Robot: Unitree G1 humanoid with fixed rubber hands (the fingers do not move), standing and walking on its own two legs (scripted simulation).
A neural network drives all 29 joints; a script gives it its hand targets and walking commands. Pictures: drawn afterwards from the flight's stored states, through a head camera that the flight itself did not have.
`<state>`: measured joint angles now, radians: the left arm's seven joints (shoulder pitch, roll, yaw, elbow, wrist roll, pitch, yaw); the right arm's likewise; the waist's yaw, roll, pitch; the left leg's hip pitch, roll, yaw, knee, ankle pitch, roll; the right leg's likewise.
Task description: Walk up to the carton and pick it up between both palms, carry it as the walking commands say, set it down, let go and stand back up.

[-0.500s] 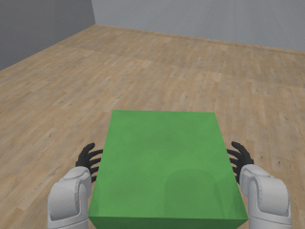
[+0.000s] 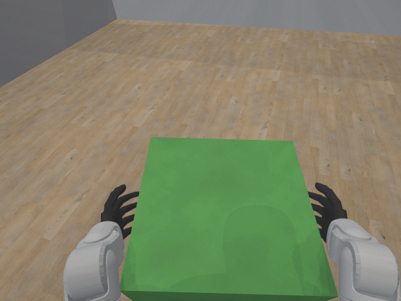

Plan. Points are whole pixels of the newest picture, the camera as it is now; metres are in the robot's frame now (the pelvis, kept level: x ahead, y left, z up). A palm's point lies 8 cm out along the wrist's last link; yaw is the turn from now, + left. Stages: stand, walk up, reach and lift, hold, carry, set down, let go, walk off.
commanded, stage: carry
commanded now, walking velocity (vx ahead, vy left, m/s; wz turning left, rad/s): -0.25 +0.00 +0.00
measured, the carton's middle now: (219, 225) +0.28 -0.02 +0.01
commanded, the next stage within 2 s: none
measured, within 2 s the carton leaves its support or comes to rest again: neither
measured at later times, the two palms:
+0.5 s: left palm out of the picture +0.05 +0.16 +0.08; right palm out of the picture +0.04 -0.22 +0.07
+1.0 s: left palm out of the picture -0.17 +0.19 +0.08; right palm out of the picture -0.14 -0.19 +0.09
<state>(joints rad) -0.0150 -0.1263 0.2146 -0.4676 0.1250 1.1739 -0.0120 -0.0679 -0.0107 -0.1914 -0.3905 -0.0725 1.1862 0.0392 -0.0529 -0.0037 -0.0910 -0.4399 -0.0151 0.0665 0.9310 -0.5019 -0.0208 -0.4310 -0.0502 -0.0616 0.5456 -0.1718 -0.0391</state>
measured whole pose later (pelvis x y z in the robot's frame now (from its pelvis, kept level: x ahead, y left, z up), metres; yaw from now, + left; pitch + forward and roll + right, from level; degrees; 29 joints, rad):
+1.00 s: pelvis -0.40 -0.03 +0.00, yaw +2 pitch +2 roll -1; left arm -0.05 -0.04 0.21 -0.41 0.08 1.19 -0.01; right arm -0.06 0.07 -0.19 -0.37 -0.12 1.18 0.03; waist 0.03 -0.02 -0.09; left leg -0.32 0.04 0.05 0.52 -0.24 0.02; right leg -0.58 0.00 -0.01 1.04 -0.44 0.03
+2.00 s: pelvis -0.73 -0.09 +0.00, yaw +1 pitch +2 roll +0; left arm -0.08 -0.10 0.20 -0.36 0.13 1.17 0.00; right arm -0.09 0.00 -0.19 -0.35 -0.12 1.23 0.01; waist -0.03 0.01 -0.11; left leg -0.38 0.05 0.08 0.52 -0.19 -0.01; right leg -0.37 -0.05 -0.06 0.53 -0.20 0.01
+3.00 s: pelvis -0.73 -0.09 +0.00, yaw +0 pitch +2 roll +0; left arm -0.09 -0.10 0.22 -0.32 0.13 1.11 0.00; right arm -0.11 0.04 -0.20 -0.29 -0.14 1.15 0.00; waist 0.00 0.00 -0.09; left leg -0.39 0.06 0.08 0.53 -0.18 0.00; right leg -0.37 -0.07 -0.09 0.52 -0.19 0.02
